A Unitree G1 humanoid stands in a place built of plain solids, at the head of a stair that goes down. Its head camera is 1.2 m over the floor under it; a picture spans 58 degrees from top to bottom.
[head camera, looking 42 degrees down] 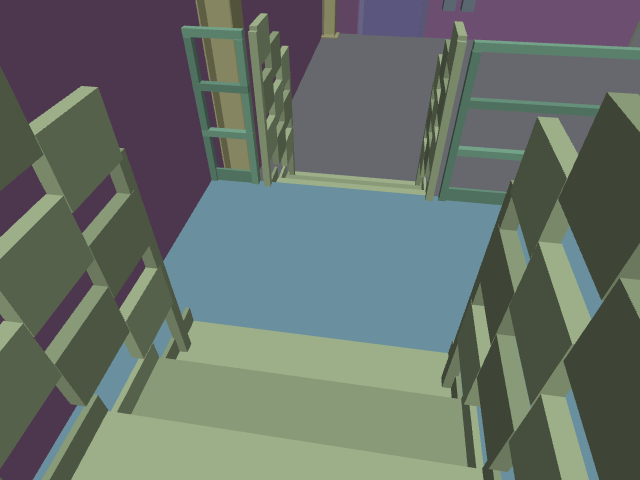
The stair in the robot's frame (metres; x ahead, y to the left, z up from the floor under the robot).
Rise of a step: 0.15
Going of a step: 0.30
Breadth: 1.22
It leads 9 degrees to the right of straight ahead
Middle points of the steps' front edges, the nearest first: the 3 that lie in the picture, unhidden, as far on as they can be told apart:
0.59 0.11 -0.15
0.88 0.06 -0.30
1.18 0.01 -0.46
